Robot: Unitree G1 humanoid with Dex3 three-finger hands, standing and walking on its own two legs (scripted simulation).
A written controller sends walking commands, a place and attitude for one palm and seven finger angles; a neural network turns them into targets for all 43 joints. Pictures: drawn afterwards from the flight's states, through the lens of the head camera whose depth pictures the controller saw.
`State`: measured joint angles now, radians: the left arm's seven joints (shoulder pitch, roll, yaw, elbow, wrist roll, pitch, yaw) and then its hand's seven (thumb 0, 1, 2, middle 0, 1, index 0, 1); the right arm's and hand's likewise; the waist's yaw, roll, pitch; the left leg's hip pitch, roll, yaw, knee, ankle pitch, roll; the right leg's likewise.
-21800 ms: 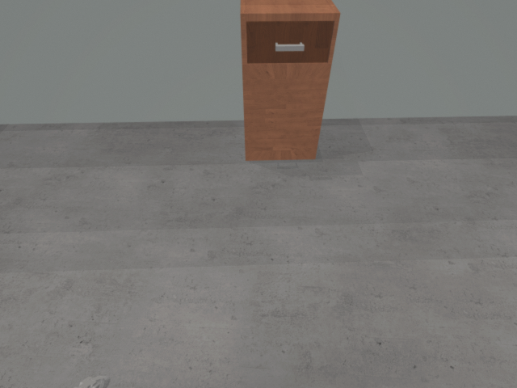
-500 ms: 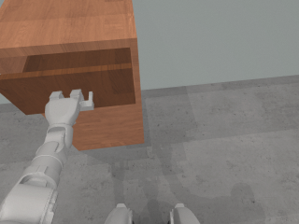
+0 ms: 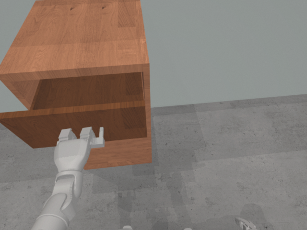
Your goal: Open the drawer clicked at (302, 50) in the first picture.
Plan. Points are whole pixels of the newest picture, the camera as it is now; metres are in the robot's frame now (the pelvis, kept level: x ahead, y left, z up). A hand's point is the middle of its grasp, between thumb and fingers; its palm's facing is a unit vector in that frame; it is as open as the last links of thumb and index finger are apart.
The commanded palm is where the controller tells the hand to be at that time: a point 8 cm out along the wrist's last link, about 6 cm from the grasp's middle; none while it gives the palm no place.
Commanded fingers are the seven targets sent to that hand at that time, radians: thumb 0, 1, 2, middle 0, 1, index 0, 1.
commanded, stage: pull the drawer open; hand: left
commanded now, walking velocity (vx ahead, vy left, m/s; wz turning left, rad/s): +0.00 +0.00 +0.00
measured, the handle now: (81, 138) +0.37 +0.23 -0.02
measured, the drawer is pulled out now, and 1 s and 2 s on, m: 0.13 0.17 0.26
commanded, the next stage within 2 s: none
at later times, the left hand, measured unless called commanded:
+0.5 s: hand (79, 170) +0.28 +0.22 -0.04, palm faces -0.04 -0.04 -1.00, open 5.6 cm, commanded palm +0.26 +0.22 +0.01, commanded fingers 0.00 0.90 0.90 -0.40 -1.35 -0.40 -1.35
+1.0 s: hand (79, 170) +0.28 +0.22 -0.04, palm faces -0.02 -0.03 -1.00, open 5.6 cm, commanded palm +0.26 +0.22 +0.01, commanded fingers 0.00 0.90 0.90 -0.40 -1.35 -0.40 -1.35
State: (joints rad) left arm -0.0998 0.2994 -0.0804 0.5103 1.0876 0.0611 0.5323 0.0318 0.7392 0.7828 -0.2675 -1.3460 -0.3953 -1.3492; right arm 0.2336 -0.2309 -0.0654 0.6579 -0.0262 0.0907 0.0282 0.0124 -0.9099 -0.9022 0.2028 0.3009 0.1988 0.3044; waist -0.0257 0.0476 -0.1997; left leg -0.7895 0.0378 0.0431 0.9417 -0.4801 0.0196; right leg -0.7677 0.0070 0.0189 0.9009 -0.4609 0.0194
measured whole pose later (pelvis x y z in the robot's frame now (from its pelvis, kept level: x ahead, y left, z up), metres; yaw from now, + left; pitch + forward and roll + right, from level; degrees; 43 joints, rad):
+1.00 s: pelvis -0.04 -0.03 -0.01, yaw +2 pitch +17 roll +0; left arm -0.21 0.34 -0.05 0.66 1.09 -0.01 0.52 0.00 0.70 0.84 -0.33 -1.35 -0.40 -1.35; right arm 0.24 -0.25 -0.06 0.71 -0.02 0.04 -0.06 0.01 -0.91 -0.90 0.20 0.30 0.20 0.30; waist -0.01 0.05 -0.17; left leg -0.85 0.03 0.00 1.00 -0.43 -0.02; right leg -0.84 0.00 -0.02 1.01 -0.46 -0.02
